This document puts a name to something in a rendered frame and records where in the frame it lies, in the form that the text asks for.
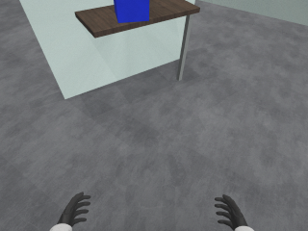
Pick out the robot right hand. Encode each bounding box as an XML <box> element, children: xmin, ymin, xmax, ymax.
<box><xmin>215</xmin><ymin>194</ymin><xmax>248</xmax><ymax>231</ymax></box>

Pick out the table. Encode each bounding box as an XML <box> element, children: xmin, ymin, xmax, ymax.
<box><xmin>75</xmin><ymin>0</ymin><xmax>200</xmax><ymax>81</ymax></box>

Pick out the carton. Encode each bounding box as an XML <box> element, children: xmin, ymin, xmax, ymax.
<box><xmin>114</xmin><ymin>0</ymin><xmax>149</xmax><ymax>23</ymax></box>

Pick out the robot left hand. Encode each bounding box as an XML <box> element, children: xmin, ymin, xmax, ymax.
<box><xmin>57</xmin><ymin>192</ymin><xmax>91</xmax><ymax>227</ymax></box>

